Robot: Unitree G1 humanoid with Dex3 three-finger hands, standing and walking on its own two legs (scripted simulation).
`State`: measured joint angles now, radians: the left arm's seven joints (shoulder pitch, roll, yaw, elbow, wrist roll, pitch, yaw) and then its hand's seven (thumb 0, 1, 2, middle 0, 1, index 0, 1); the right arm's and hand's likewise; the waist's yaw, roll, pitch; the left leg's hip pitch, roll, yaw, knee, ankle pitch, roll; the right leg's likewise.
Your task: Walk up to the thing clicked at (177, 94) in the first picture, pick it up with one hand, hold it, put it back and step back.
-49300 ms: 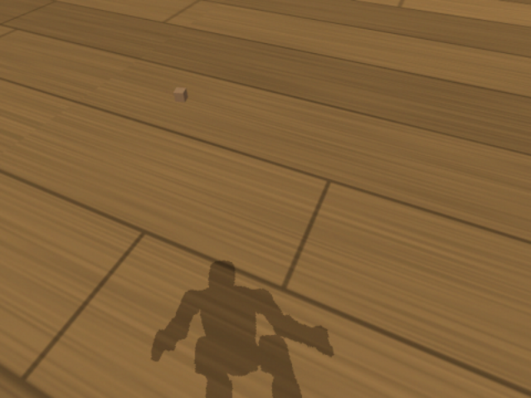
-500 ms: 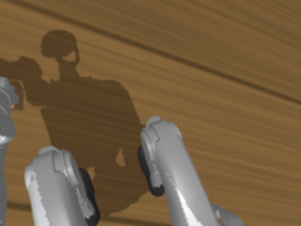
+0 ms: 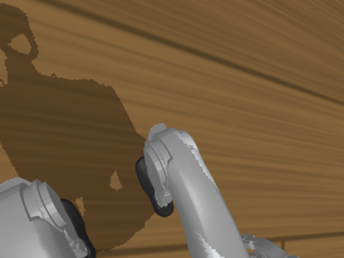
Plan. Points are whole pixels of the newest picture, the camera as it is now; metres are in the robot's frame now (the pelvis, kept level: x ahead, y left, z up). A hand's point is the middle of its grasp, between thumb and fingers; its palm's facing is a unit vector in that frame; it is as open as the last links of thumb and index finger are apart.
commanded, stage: rest palm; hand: left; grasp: from above
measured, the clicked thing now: out of the picture +0.47 +0.35 -0.30
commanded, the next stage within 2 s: none
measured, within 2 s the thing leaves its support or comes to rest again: neither
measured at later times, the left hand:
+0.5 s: hand out of the picture +0.44 +0.31 -0.21, palm faces -0.04 -0.46 -0.89, open 14.0 cm
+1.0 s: hand out of the picture +0.46 +0.32 -0.23, palm faces -0.01 -0.46 -0.89, open 13.9 cm
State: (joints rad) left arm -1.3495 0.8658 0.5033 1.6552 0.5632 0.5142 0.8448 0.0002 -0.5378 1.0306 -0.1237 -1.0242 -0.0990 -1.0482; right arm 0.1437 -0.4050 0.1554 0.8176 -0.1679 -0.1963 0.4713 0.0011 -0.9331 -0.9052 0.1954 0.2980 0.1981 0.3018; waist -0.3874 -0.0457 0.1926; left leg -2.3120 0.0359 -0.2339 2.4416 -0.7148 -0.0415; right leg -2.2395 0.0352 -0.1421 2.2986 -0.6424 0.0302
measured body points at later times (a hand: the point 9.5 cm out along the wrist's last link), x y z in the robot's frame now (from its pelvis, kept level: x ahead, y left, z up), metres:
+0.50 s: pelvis -0.01 +0.00 +0.00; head +0.28 +0.09 +0.34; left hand +0.44 +0.33 -0.16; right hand +0.00 -0.26 -0.06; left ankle +0.06 +0.14 -0.30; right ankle +0.11 -0.11 -0.30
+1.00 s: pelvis +0.00 +0.01 -0.01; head +0.30 +0.09 +0.31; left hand +0.46 +0.34 -0.18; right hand -0.03 -0.24 -0.06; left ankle +0.06 +0.14 -0.30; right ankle +0.11 -0.11 -0.30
